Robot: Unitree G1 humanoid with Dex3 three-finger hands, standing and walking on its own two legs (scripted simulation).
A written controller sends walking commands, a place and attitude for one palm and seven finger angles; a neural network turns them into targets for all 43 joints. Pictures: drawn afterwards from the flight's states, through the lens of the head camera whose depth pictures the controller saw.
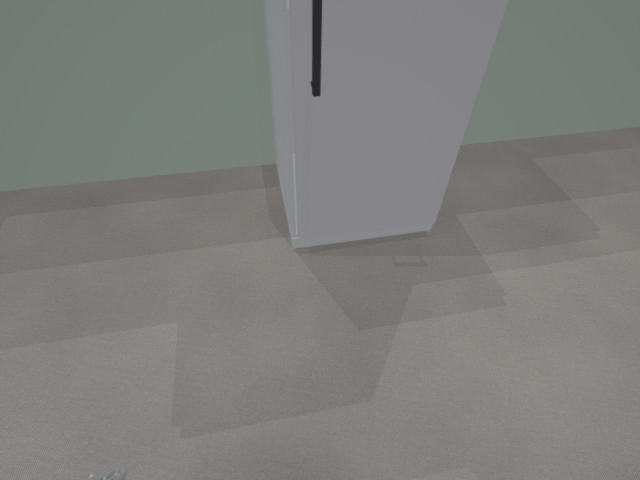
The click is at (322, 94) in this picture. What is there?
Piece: fridge door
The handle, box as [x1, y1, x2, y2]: [311, 0, 321, 96]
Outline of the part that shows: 321,0 312,0 311,85 313,96 319,95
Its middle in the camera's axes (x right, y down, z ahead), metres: -0.02 -0.51 +0.98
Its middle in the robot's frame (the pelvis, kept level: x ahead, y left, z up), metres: +1.09 +0.08 +0.11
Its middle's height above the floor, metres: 0.88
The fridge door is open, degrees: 0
